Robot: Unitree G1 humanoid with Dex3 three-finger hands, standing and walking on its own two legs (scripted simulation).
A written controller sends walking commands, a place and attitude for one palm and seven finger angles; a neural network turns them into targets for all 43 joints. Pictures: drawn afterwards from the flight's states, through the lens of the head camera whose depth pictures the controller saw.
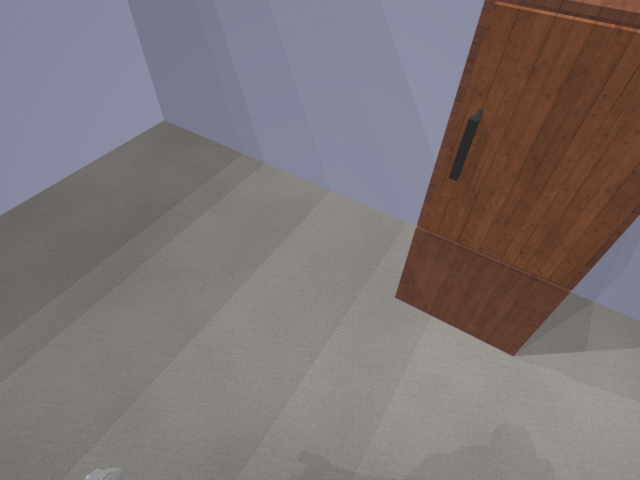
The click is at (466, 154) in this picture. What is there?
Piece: cupboard door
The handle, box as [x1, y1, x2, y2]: [449, 109, 482, 180]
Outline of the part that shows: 480,109 473,116 471,115 468,120 449,178 456,180 459,175 479,121 479,117 482,112 482,110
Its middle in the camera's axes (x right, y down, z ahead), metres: +0.33 -0.21 +0.88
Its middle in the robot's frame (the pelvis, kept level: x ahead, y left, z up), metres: +0.82 -0.29 -0.03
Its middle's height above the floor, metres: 0.74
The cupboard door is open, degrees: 0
